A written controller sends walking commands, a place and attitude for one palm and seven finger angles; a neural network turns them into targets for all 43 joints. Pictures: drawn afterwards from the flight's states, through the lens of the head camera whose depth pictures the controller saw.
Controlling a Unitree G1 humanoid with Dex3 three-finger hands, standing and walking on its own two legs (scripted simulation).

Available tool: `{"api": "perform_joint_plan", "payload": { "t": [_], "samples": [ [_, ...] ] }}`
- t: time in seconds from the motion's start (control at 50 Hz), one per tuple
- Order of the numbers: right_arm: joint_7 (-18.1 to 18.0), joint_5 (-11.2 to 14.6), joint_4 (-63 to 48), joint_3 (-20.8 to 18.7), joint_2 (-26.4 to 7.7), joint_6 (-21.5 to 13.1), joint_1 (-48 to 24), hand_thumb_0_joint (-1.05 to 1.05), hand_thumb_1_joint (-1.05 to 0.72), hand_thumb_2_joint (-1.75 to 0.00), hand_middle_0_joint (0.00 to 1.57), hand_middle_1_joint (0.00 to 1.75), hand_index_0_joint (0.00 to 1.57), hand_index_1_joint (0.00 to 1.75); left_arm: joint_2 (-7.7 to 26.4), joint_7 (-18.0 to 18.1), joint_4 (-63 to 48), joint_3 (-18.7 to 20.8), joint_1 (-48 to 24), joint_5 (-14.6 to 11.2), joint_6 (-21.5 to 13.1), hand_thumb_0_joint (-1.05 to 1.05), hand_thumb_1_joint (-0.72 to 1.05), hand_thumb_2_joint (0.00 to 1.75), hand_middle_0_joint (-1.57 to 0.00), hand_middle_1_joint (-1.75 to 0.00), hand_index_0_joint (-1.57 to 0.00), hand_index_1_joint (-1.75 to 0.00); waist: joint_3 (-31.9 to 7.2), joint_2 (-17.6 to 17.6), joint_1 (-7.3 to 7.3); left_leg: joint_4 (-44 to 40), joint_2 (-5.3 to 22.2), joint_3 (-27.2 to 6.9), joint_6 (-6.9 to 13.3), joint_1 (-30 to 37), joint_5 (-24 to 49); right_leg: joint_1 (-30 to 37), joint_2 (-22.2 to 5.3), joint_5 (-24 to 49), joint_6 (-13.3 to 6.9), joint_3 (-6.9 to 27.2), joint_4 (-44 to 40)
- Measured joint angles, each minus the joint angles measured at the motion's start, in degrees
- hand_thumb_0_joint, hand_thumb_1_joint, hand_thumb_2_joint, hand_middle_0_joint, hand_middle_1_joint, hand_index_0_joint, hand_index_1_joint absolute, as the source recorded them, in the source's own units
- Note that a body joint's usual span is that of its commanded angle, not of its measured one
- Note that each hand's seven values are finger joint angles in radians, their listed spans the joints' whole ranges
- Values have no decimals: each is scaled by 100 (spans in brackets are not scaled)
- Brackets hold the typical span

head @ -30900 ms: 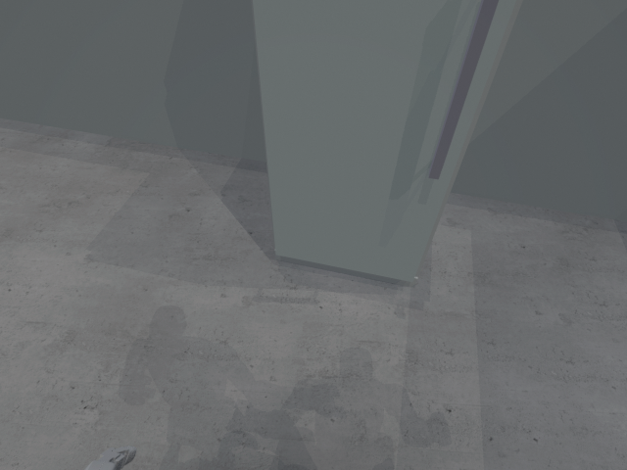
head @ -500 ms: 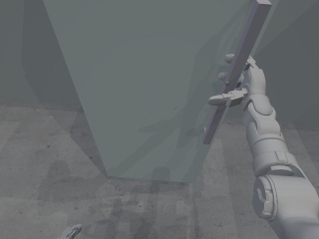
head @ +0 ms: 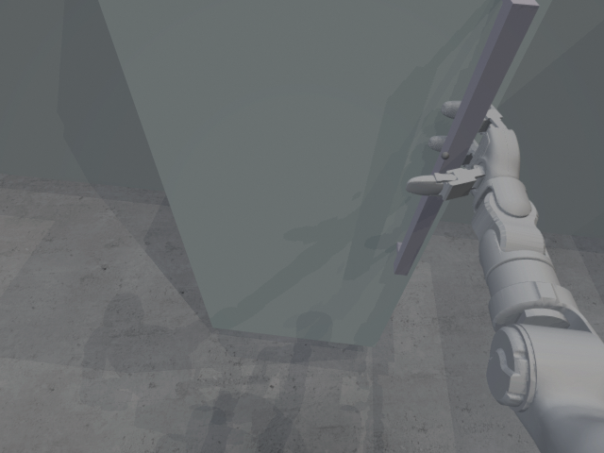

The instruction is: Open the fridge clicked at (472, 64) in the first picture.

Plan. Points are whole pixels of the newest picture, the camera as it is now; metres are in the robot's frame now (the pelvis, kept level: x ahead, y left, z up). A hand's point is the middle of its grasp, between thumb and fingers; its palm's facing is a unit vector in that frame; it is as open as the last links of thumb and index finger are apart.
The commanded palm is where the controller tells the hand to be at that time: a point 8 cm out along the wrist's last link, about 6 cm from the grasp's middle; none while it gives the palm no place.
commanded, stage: grip the handle and tug to test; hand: right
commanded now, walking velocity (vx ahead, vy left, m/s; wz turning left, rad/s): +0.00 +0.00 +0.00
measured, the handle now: (438, 170) +0.52 -0.12 +0.11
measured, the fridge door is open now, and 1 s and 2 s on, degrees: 0 0 4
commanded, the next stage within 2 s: pull the door a little, standing still in 1.30 s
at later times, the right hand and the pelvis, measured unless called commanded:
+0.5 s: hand (455, 159) +0.46 -0.12 +0.18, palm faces -0.01 +1.00 +0.01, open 6.9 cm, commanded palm +0.44 -0.17 +0.18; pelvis +0.00 +0.00 +0.00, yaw -1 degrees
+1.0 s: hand (444, 157) +0.46 -0.10 +0.18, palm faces -0.03 +1.00 +0.01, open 5.8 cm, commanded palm +0.44 -0.16 +0.18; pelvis -0.02 +0.00 +0.00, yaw +0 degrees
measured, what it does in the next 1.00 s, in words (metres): stands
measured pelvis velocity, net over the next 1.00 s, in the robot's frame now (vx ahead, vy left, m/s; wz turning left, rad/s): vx -0.02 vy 0.00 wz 0.00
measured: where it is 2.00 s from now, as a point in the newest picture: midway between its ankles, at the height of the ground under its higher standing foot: outside the picture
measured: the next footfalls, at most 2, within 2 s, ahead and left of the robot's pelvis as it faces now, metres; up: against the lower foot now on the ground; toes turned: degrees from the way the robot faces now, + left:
none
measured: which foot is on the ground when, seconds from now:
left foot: down 0.00-1.00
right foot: down 0.00-1.00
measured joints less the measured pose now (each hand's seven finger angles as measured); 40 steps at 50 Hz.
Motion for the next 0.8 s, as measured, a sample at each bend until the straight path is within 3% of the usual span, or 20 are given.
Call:
{"api": "perform_joint_plan", "payload": {
  "t": [0.16, 0.48, 0.8],
  "samples": [
    [20, 6, -159, -7, 7, 13, 66, -1, 22, -42, 33, 124, 33, 124, -20, 10, -49, -3, -108, -3, -34, 1, 90, 90, -20, -30, -20, -30, 4, 12, -30, -42, -4, -5, -7, 50, 20, 40, -2, 4, -6, -2, -16],
    [-16, 67, -291, 173, 98, 118, 122, 0, -49, -73, 40, 134, 39, 133, -32, 13, -142, -33, -356, -27, -50, 1, 90, 90, -20, -30, -20, -30, -7, 26, -122, -15, 28, 53, -26, 93, 14, 55, 38, 17, -25, 52, 18],
    [-38, -31, 182, 178, 127, 21, -274, 0, -65, -83, 39, 138, 39, 138, -47, 27, -56, -79, -260, 13, -78, 1, 90, 90, -20, -30, -20, -30, 44, 20, -21, 88, 28, 82, -32, -67, 37, -97, 37, 69, -35, 79, 86]
  ]
}}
